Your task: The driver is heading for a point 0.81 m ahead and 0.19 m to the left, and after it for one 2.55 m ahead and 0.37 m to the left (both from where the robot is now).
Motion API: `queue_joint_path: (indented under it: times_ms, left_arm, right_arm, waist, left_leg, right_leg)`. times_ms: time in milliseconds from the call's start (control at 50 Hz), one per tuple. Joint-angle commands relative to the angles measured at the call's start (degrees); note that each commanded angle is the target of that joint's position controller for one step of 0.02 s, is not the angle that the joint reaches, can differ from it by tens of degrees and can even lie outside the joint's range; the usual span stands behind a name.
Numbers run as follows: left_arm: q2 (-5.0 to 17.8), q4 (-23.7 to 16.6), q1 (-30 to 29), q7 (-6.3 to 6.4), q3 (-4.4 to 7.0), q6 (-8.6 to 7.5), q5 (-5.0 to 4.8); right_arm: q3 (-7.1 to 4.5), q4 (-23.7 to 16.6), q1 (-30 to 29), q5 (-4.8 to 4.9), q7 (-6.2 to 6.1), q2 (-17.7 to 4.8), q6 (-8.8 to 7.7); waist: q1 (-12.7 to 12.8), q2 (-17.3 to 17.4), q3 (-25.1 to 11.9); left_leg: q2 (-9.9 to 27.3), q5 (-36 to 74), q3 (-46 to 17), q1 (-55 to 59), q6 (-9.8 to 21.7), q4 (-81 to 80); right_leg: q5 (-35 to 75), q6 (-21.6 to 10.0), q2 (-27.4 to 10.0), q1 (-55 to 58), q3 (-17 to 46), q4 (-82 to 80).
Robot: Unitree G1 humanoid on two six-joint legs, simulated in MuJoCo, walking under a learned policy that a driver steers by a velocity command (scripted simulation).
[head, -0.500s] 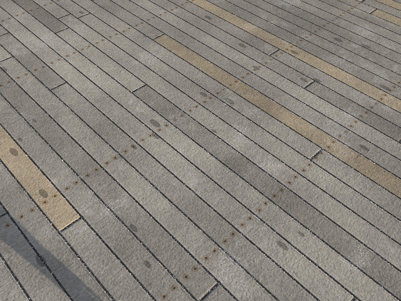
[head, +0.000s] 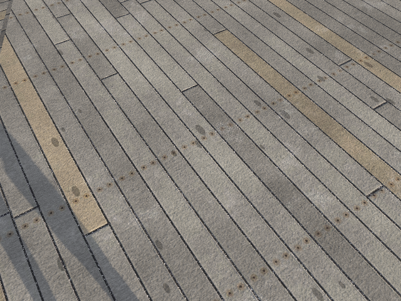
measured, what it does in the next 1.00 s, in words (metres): steps on the spot, turning left: left foot, then right foot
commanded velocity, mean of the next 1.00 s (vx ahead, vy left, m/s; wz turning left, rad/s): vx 0.01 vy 0.00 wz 0.40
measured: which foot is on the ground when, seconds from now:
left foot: up 0.00-0.18, down 0.20-0.66, up 0.68-0.96, down 0.98-1.00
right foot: down 0.00-0.18, up 0.20-0.64, down 0.66-1.00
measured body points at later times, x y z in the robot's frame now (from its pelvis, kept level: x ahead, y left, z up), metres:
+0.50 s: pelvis +0.03 +0.04 +0.01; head +0.06 +0.08 +0.45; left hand +0.10 +0.36 -0.12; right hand +0.22 -0.21 -0.09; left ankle +0.01 +0.13 -0.74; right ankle +0.10 -0.10 -0.69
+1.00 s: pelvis +0.05 +0.02 +0.00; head +0.07 +0.03 +0.45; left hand +0.04 +0.31 -0.13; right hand +0.27 -0.18 -0.12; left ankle -0.02 +0.14 -0.74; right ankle +0.10 -0.09 -0.74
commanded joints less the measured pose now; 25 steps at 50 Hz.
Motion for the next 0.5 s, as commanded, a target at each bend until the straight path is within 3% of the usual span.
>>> queue_joint_path:
  times_ms: [20, 120, 160, 180, 200, 220, 240, 260, 280, 300, 320, 360, 420, 500]
  left_arm:
    - [10.1, -4.2, -3.4, 1.46, 2.33, 0.38, -0.54]
    - [11.6, -4.5, -2.4, 1.48, 2.97, 2.09, -1.34]
    - [11.5, -4.6, -3.1, 1.26, 2.99, 2.83, -2.2]
    - [10.0, -3.7, -0.5, 0.97, 2.77, 3.19, -2.39]
    - [7.1, -4.2, 0.3, 0.32, 2.14, 3.32, -1.23]
    - [5.5, -8.0, -3.2, 0.13, 1.83, 2.73, 0.37]
    - [7.3, -9.4, -8.4, 0.11, 2.27, 2.17, 0.15]
    - [8.7, -9.3, -8.0, 0.0, 2.81, 2.12, -1.23]
    - [9.1, -7.8, -5.7, 0.36, 3.15, 2.22, -1.41]
    - [10.0, -7.0, -5.2, 0.79, 3.49, 2.35, -0.81]
    - [9.7, -7.0, -5.2, 0.8, 3.53, 2.35, -0.45]
    - [8.3, -7.2, -4.6, 0.64, 3.38, 2.12, -0.93]
    - [6.8, -8.0, -6.7, 0.64, 2.85, 1.89, -1.35]
    - [6.9, -8.4, -7.7, -0.06, 2.61, 1.67, -1.56]
  right_arm:
    - [-1.3, -3.4, 2.5, 0.02, 0.44, -4.2, 0.58]
    - [-1.66, -5.8, 0.0, 0.38, 1.86, -4.3, 0.31]
    - [-2.01, -5.4, 2.9, 0.15, 2.51, -4.5, 0.2]
    - [-2.71, -5.0, 5.1, -0.22, 2.44, -6.5, 0.22]
    - [-4.13, -5.4, 6.9, -0.28, 1.71, -11.8, 0.24]
    - [-4.69, -7.4, 6.2, -1.14, 1.18, -17.1, 0.05]
    - [-4.28, -7.6, 7.2, -2.68, 1.62, -14.9, -1.47]
    - [-4.03, -8.2, 4.4, -2.39, 1.65, -14.0, -2.77]
    - [-3.94, -9.3, 0.7, -1.14, 1.52, -13.2, -3.37]
    - [-3.35, -10.1, -1.6, -0.02, 1.38, -11.3, -3.32]
    - [-2.95, -10.3, -1.8, 0.16, 1.13, -10.3, -3.15]
    - [-2.74, -10.3, -0.1, -0.1, 0.75, -9.9, -2.9]
    - [-3.08, -10.3, 1.7, 0.17, 0.2, -10.9, -2.49]
    - [-3.51, -11.5, 0.5, 0.02, 0.05, -12.4, -1.73]
  waist:
    - [-1.1, -6.7, -5.7]
    - [-0.5, -6.6, -6.2]
    - [-2.6, -6.5, -6.8]
    - [-3.1, -4.5, -6.9]
    - [-2.2, 6.9, -6.2]
    - [-0.8, 17.5, -4.3]
    - [-3.7, 10.6, -7.9]
    - [-1.6, 7.8, -7.7]
    - [0.2, 5.2, -7.7]
    - [0.6, 4.2, -7.9]
    - [1.0, 4.2, -8.2]
    - [1.0, 4.3, -9.3]
    - [-0.3, 5.3, -8.4]
    - [-1.1, 7.0, -7.5]
  left_leg:
    - [1.3, 2.1, 0.3, 4.8, 0.1, -3.0]
    - [-0.7, 0.8, 3.8, 8.9, 1.7, -14.3]
    - [-2.9, 6.9, 6.2, 15.3, 3.8, -24.9]
    - [-3.3, 11.4, 4.1, 20.1, 5.9, -30.8]
    - [6.1, 24.6, -10.2, 26.5, 10.2, -36.6]
    - [17.8, 39.1, -28.4, 30.8, 20.6, -36.4]
    - [17.7, 37.3, -28.5, 28.7, 23.5, -37.3]
    - [14.2, 36.6, -23.1, 29.0, 20.4, -37.1]
    - [11.4, 35.2, -19.1, 28.6, 16.7, -36.0]
    - [10.4, 34.5, -17.5, 27.7, 14.9, -35.9]
    - [9.5, 36.3, -16.4, 25.9, 14.7, -35.7]
    - [8.2, 36.8, -15.8, 26.6, 15.0, -35.6]
    - [7.5, 32.9, -17.2, 28.7, 14.7, -35.4]
    - [6.6, 26.5, -19.9, 24.7, 14.9, -35.5]
  right_leg:
    - [-5.9, -10.6, -18.5, 1.4, 11.5, -11.9]
    - [-3.5, -8.6, -19.4, 6.7, 8.6, -7.6]
    - [-2.7, -5.5, -18.0, 6.4, 6.0, -2.3]
    - [-4.3, -2.0, -15.7, 4.0, 3.9, 3.4]
    - [-13.0, 3.4, -9.9, -6.0, -1.7, 18.0]
    - [-33.1, 8.0, -0.7, -23.3, -0.5, 32.0]
    - [-33.7, 7.2, -0.2, -24.1, 9.7, 41.6]
    - [-28.2, 6.2, -0.9, -25.2, 12.2, 44.2]
    - [-23.2, 5.8, -1.9, -25.1, 13.2, 43.9]
    - [-20.4, 5.8, -2.3, -24.5, 13.6, 43.1]
    - [-18.2, 6.0, -1.8, -22.1, 13.4, 43.8]
    - [-15.1, 6.3, -0.7, -20.6, 13.4, 42.1]
    - [-13.4, 7.0, -0.1, -20.5, 14.0, 32.6]
    - [-13.0, 7.9, 1.0, -14.1, 14.3, 23.7]
Velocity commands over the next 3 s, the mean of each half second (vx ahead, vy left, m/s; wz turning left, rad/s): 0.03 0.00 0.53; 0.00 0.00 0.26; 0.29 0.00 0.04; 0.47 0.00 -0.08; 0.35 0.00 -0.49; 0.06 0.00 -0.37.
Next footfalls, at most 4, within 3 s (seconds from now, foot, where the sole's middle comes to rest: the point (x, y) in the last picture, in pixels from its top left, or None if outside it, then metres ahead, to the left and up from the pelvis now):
0.20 left None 0.05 0.14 -0.78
0.66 right None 0.17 -0.05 -0.78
0.98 left None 0.01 0.16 -0.78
1.76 left None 0.41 0.31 -0.78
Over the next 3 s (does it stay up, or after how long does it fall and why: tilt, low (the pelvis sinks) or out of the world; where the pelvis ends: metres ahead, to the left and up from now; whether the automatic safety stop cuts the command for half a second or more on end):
stays up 0.73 0.28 0.00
